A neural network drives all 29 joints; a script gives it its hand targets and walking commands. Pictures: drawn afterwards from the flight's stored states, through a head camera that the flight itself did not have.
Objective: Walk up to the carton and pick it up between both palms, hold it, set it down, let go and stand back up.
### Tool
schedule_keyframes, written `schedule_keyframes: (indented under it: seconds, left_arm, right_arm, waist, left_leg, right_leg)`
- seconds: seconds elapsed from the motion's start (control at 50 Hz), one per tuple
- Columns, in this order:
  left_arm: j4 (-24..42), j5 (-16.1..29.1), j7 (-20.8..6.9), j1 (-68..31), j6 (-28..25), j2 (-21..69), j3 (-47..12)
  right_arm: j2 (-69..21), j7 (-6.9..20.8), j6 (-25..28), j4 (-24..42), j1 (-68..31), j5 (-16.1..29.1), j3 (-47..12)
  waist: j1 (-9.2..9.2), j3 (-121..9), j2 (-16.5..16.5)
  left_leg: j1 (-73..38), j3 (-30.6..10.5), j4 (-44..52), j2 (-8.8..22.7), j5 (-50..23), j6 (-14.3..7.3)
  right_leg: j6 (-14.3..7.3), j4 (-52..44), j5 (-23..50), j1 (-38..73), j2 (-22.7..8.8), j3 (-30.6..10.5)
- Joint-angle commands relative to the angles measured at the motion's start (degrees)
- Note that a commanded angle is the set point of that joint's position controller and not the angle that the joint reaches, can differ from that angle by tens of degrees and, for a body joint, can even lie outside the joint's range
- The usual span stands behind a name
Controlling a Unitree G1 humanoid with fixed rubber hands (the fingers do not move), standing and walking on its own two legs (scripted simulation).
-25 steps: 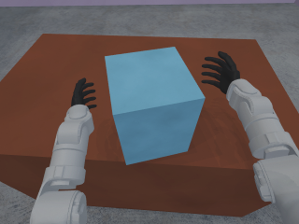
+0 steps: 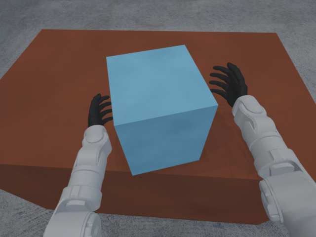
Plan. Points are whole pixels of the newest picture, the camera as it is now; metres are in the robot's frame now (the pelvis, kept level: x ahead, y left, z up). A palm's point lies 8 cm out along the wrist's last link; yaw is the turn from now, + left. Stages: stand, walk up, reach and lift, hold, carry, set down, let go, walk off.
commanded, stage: reach and lift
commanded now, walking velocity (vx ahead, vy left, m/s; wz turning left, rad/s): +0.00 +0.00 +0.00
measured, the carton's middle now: (157, 113) +0.41 +0.04 +0.06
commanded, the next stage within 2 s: none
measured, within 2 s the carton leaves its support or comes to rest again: leaves its support in 1.82 s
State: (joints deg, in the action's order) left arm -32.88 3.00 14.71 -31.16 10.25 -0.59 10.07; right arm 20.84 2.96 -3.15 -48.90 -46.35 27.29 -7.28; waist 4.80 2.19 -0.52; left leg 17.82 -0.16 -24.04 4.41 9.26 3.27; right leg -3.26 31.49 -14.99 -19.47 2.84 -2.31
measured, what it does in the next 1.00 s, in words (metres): stands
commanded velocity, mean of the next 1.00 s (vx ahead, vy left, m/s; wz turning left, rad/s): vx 0.00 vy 0.00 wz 0.00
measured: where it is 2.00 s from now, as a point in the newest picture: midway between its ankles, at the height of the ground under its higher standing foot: outside the picture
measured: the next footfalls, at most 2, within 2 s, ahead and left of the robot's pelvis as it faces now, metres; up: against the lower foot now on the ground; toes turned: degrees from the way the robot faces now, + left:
none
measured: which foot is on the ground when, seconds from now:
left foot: down 0.00-1.00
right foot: down 0.00-1.00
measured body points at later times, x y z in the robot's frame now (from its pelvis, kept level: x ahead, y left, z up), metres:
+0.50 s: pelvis -0.01 +0.00 +0.00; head +0.05 -0.02 +0.45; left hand +0.38 +0.18 +0.06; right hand +0.46 -0.11 +0.11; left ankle +0.03 +0.19 -0.73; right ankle +0.01 -0.08 -0.74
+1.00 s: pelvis -0.01 +0.00 +0.00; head +0.05 -0.02 +0.44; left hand +0.38 +0.17 +0.07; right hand +0.46 -0.11 +0.11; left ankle +0.03 +0.19 -0.73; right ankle +0.01 -0.08 -0.74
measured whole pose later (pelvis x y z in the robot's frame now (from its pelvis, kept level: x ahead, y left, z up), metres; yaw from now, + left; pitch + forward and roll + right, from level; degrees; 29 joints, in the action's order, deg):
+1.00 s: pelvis -0.01 +0.00 +0.00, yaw +0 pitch +6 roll +2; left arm -35.4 3.0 18.9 -35.4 9.6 4.2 12.4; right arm 13.3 -4.6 -6.3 -50.8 -51.2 23.8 -7.3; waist 4.9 -0.1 -1.0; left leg 22.1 -0.2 -24.0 4.7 8.1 3.8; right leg -3.3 31.5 -13.7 -23.8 3.1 -2.3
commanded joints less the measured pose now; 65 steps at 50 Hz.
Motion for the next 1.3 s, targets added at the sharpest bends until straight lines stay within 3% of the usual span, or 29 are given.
schedule_keyframes:
  seconds: [0.0, 0.08, 0.1, 0.18, 0.24, 0.32, 0.34, 0.36, 0.4, 0.42, 0.44, 0.52, 0.62, 0.66, 0.68, 0.7, 0.72, 0.76, 0.78, 0.86, 0.9, 0.92, 0.94, 1.02, 1.04, 1.1, 1.2, 1.26, 1.28]
  left_arm:
    - [9.94, -3.05, 0.05, -25.13, -4.36, -4.08, 5.41]
    - [8.43, -4.50, 0.41, -24.94, -4.79, -1.38, 5.83]
    - [10.35, -5.73, 0.99, -24.75, -4.62, -1.36, 6.12]
    - [12.91, -5.72, 1.41, -23.47, -3.94, 0.97, 4.61]
    - [12.60, -5.95, 1.92, -26.24, -3.62, 1.65, 4.95]
    - [12.95, -5.29, 2.37, -26.81, -2.04, 2.72, 3.81]
    - [11.34, -5.48, 2.48, -26.93, -1.81, 3.23, 2.85]
    - [12.14, -5.86, 2.94, -28.51, -1.97, 0.94, 4.92]
    - [12.47, -5.29, 3.35, -30.45, -2.17, 2.01, 4.07]
    - [11.56, -4.88, 3.55, -30.32, -2.40, 1.78, 3.54]
    - [13.66, -4.74, 3.67, -31.94, -2.28, 3.07, 2.84]
    - [12.33, -6.02, 3.35, -30.64, -2.42, 3.34, 3.80]
    - [13.66, -7.25, 3.92, -31.37, -2.36, 3.98, 4.48]
    - [8.66, -5.78, 3.83, -31.31, -2.31, 3.58, 3.41]
    - [10.33, -6.37, 3.73, -33.26, -2.48, 3.60, 4.85]
    - [9.28, -4.81, 3.21, -29.89, -2.22, 5.33, 3.65]
    - [9.18, -5.98, 3.85, -32.80, -2.87, 3.93, 4.32]
    - [11.45, -5.80, 3.89, -34.72, -3.25, 4.65, 4.30]
    - [6.63, -5.14, 3.39, -31.99, -2.51, 4.00, 4.44]
    - [11.45, -6.57, 3.88, -32.76, -3.45, 6.54, 4.59]
    - [11.89, -6.10, 4.03, -36.11, -3.99, 7.04, 3.43]
    - [9.11, -5.95, 3.70, -34.38, -4.35, 6.44, 4.85]
    - [8.09, -7.12, 3.56, -33.27, -4.56, 4.80, 5.94]
    - [9.30, -5.75, 3.31, -36.61, -5.86, 7.64, 4.33]
    - [8.06, -6.56, 3.30, -35.75, -5.21, 6.08, 5.87]
    - [8.43, -8.00, 4.01, -36.56, -5.33, 5.96, 5.45]
    - [8.63, -7.38, 2.85, -34.30, -5.58, 8.13, 5.14]
    - [8.08, -8.44, 3.16, -34.05, -4.72, 8.23, 6.00]
    - [12.03, -8.46, 3.35, -35.51, -5.46, 9.57, 4.53]
  right_arm:
    - [-0.46, -2.01, 3.58, 3.03, -27.87, -5.38, -4.45]
    - [-2.78, -2.64, 4.18, 1.40, -30.00, -5.29, -5.55]
    - [-1.46, -3.10, 4.32, 0.92, -28.49, -6.76, -3.48]
    - [-3.82, -4.12, 4.47, 1.25, -28.70, -6.91, -4.25]
    - [-4.29, -5.54, 3.52, 1.68, -30.16, -8.29, -2.25]
    - [-5.02, -6.55, 3.05, 2.47, -31.00, -7.39, -3.03]
    - [-4.89, -6.94, 2.52, 1.20, -30.67, -8.03, -1.85]
    - [-4.85, -6.93, 2.12, 2.40, -32.21, -7.44, -3.08]
    - [-5.24, -7.49, 1.33, 1.66, -31.81, -7.70, -2.29]
    - [-5.62, -7.21, 1.69, 2.28, -32.41, -6.74, -3.12]
    - [-6.47, -7.83, 1.88, 2.16, -32.51, -7.62, -2.46]
    - [-7.00, -7.42, 0.55, -1.69, -30.63, -6.75, -2.56]
    - [-7.24, -8.11, 1.12, 1.80, -33.29, -7.55, -2.26]
    - [-7.14, -8.22, 0.13, 0.09, -32.53, -7.15, -1.74]
    - [-8.54, -8.61, -0.36, 1.58, -33.11, -7.64, -2.82]
    - [-8.45, -8.37, 0.00, 1.41, -31.57, -7.06, -2.99]
    - [-7.72, -8.11, 0.17, 2.43, -33.66, -5.98, -1.93]
    - [-9.08, -8.73, 0.00, 3.15, -34.60, -7.03, -2.12]
    - [-9.14, -8.54, -0.34, 1.56, -34.36, -7.12, -2.83]
    - [-9.46, -8.19, 0.36, 1.32, -33.84, -7.43, -2.12]
    - [-9.34, -8.24, 0.89, 2.43, -35.26, -8.06, -0.85]
    - [-11.35, -8.32, -0.19, 2.78, -32.93, -8.14, -2.73]
    - [-10.43, -8.69, 0.01, 3.18, -34.27, -8.61, -1.68]
    - [-12.12, -8.32, 0.62, 3.11, -35.20, -8.01, -2.43]
    - [-11.79, -8.24, 0.47, 4.08, -36.23, -8.63, -1.94]
    - [-11.10, -8.00, -0.47, -0.51, -34.30, -8.11, -1.11]
    - [-13.37, -8.14, -0.01, 1.07, -32.61, -9.51, -1.60]
    - [-12.55, -7.98, -0.06, 2.10, -32.57, -9.01, -1.98]
    - [-13.93, -8.12, 0.71, 4.17, -33.61, -9.19, -1.04]
  waist:
    - [11.95, -39.18, 4.22]
    - [12.19, -38.84, 5.67]
    - [11.38, -38.30, 3.16]
    - [11.87, -40.77, 2.98]
    - [9.77, -39.40, 2.33]
    - [11.14, -40.89, 1.57]
    - [9.41, -39.78, 0.96]
    - [11.35, -40.39, 2.61]
    - [10.06, -41.35, 1.68]
    - [11.88, -41.98, 1.93]
    - [10.44, -43.14, 1.09]
    - [10.05, -41.76, 0.32]
    - [10.89, -43.71, 1.28]
    - [9.98, -39.23, 2.35]
    - [11.30, -41.80, 2.38]
    - [9.84, -40.52, 2.90]
    - [10.45, -43.12, 1.54]
    - [11.06, -44.92, 1.90]
    - [10.65, -41.27, 4.55]
    - [10.24, -44.67, 0.54]
    - [9.40, -45.47, 1.32]
    - [11.82, -44.77, 3.55]
    - [10.64, -44.09, 4.78]
    - [10.41, -45.99, 3.64]
    - [11.71, -46.03, 3.80]
    - [11.27, -43.15, 1.81]
    - [10.31, -44.38, 4.57]
    - [11.17, -43.53, 4.16]
    - [10.18, -47.92, 1.84]
  left_leg:
    - [-0.56, 5.81, -0.05, -3.93, -17.13, -1.01]
    - [-0.35, 5.54, 0.13, -3.76, -17.79, -1.60]
    - [-1.80, 5.08, -0.04, -3.50, -18.94, -1.23]
    - [-4.36, 4.78, -0.89, -2.93, -21.65, -0.71]
    - [-4.33, 4.37, -1.16, -3.35, -20.50, -0.55]
    - [-6.39, 4.53, -1.69, -2.91, -23.26, -0.12]
    - [-7.28, 3.70, -2.03, -2.59, -21.56, -0.24]
    - [-5.97, 4.25, -1.82, -2.48, -20.43, -0.77]
    - [-3.89, 4.28, -2.01, -2.79, -18.17, -0.70]
    - [-4.35, 4.42, -2.25, -2.59, -18.70, -0.78]
    - [-5.45, 4.31, -3.11, -2.64, -21.17, -0.46]
    - [-7.12, 4.66, -2.35, -2.66, -21.57, 0.14]
    - [-5.62, 4.21, -3.31, -2.36, -23.68, 0.54]
    - [-5.00, 3.76, -2.16, -2.36, -16.70, -0.59]
    - [-4.62, 4.19, -2.57, -2.32, -20.17, -0.70]
    - [-5.51, 4.07, -3.16, -2.53, -20.44, -0.43]
    - [-3.07, 3.76, -2.66, -2.27, -17.56, -0.60]
    - [-3.67, 4.32, -3.01, -2.29, -18.99, -0.29]
    - [-1.84, 3.74, -2.98, -2.61, -17.76, -1.14]
    - [-5.97, 3.87, -3.50, -1.94, -22.44, 0.02]
    - [-5.52, 3.70, -3.60, -2.09, -19.29, 0.17]
    - [-3.14, 4.16, -3.18, -2.14, -18.52, -1.20]
    - [-2.94, 3.68, -3.15, -2.00, -18.73, -1.51]
    - [-1.63, 4.40, -3.33, -2.50, -19.71, -0.87]
    - [-0.92, 4.33, -2.96, -2.27, -17.48, -1.49]
    - [-3.44, 4.17, -3.19, -1.81, -16.38, -0.93]
    - [-1.14, 3.74, -3.59, -2.32, -16.92, -1.74]
    - [-3.16, 4.37, -2.71, -2.14, -17.74, -1.47]
    - [-3.60, 4.58, -3.69, -2.20, -19.80, -0.43]
  right_leg:
    - [3.61, -7.86, 27.98, 13.86, -0.02, -2.53]
    - [4.25, -7.36, 28.90, 14.91, 0.12, -2.22]
    - [3.81, -7.63, 28.16, 13.83, -0.08, -2.04]
    - [3.48, -8.16, 28.50, 11.98, 0.66, -0.81]
    - [3.14, -8.94, 25.39, 10.49, 0.46, -1.24]
    - [2.68, -9.62, 26.09, 9.19, 0.61, -0.95]
    - [2.50, -9.50, 22.40, 6.29, 0.96, -0.04]
    - [2.74, -9.32, 21.47, 7.75, 0.80, -0.78]
    - [2.50, -9.05, 20.46, 7.40, 0.43, -1.51]
    - [2.42, -8.81, 19.71, 7.09, 0.95, -0.66]
    - [2.53, -8.34, 23.46, 6.12, 0.53, -1.11]
    - [2.35, -9.98, 21.31, 6.53, 0.80, -0.77]
    - [2.37, -8.65, 23.24, 7.19, 1.11, -0.78]
    - [2.32, -9.07, 17.34, 6.00, 0.62, -1.08]
    - [1.61, -9.20, 19.81, 6.46, 0.66, -1.83]
    - [2.24, -8.82, 20.55, 6.16, 0.65, -1.08]
    - [1.89, -9.07, 16.45, 5.56, 0.71, -1.60]
    - [2.23, -8.93, 20.09, 6.96, 0.40, -1.80]
    - [2.79, -8.82, 21.60, 7.81, 0.27, -2.21]
    - [1.85, -8.54, 21.64, 5.89, 0.87, -1.01]
    - [1.92, -8.70, 17.77, 3.98, 1.16, -0.53]
    - [2.04, -8.57, 18.24, 5.44, 0.38, -1.65]
    - [2.70, -8.02, 21.79, 7.03, 0.52, -1.90]
    - [3.00, -7.15, 24.46, 7.63, 0.51, -2.08]
    - [2.85, -7.87, 20.97, 7.55, 0.13, -2.10]
    - [2.32, -8.13, 16.42, 3.99, 0.17, -1.85]
    - [3.23, -7.53, 22.07, 7.57, -0.24, -2.50]
    - [3.36, -7.37, 21.46, 6.71, 0.39, -1.47]
    - [3.16, -7.75, 23.54, 7.51, 0.45, -1.35]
